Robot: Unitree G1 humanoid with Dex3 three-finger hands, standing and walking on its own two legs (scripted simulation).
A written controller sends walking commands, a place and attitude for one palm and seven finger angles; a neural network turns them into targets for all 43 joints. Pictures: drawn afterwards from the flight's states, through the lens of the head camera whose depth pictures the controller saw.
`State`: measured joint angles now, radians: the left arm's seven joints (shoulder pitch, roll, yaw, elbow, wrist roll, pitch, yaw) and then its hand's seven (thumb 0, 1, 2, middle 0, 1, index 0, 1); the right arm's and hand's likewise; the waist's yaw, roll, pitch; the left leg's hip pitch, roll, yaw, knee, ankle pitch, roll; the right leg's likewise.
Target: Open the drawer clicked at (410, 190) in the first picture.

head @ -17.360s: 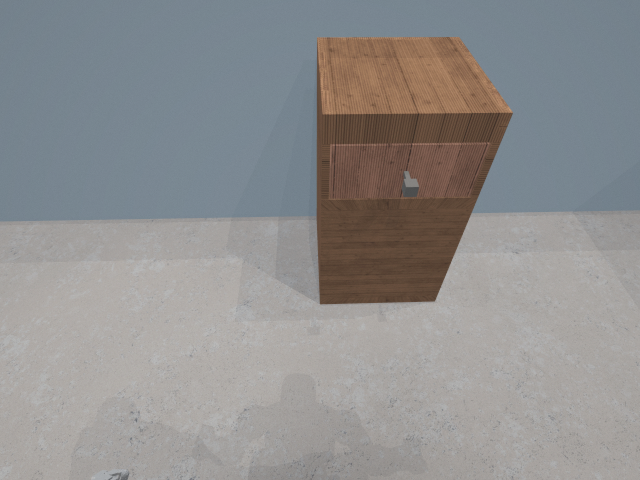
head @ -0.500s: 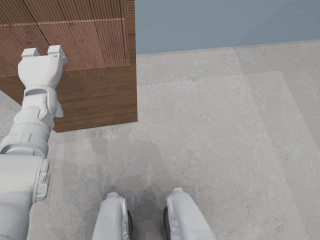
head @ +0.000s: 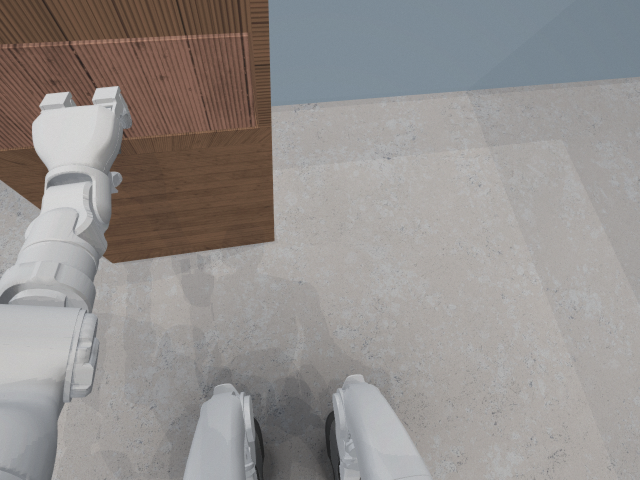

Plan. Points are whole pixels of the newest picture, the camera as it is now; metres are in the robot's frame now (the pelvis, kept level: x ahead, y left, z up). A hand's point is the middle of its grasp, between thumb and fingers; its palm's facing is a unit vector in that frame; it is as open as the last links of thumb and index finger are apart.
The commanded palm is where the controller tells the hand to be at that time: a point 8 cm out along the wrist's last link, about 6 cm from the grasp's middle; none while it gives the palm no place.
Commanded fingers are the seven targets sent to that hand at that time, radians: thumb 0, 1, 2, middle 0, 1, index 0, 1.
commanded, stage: close the thumb around the handle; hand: left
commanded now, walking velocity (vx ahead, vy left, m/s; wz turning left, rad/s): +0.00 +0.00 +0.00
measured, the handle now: (102, 124) +0.57 +0.23 -0.01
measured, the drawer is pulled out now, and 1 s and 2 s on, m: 0.00 0.06 0.17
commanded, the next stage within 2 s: pull the drawer open in 0.28 s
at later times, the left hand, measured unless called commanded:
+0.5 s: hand (102, 164) +0.52 +0.24 -0.03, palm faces -0.05 -0.03 -1.00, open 6.7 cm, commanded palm +0.50 +0.21 +0.02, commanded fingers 0.00 0.90 0.90 -0.40 -1.35 -0.40 -1.35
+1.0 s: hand (102, 203) +0.46 +0.23 -0.03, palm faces -0.06 -0.05 -1.00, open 6.7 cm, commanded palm +0.44 +0.22 +0.02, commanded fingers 0.00 0.90 0.90 -0.40 -1.35 -0.40 -1.35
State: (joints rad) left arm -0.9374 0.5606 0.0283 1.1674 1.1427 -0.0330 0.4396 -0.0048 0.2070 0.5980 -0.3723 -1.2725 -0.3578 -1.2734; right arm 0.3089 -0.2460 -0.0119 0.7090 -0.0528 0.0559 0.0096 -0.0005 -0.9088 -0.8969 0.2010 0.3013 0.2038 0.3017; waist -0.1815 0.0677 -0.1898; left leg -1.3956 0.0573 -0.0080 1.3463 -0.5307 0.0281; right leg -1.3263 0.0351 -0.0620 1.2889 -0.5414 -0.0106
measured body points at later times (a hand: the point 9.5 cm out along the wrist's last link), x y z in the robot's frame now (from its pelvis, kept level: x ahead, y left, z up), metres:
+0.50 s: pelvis +0.00 +0.00 +0.00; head +0.18 +0.02 +0.41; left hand +0.52 +0.24 +0.02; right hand +0.01 -0.27 -0.12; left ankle +0.03 +0.10 -0.60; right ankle +0.02 -0.12 -0.60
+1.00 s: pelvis +0.02 +0.00 +0.03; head +0.17 +0.01 +0.45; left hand +0.46 +0.23 +0.02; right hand +0.07 -0.26 -0.11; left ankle +0.03 +0.10 -0.60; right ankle +0.02 -0.12 -0.60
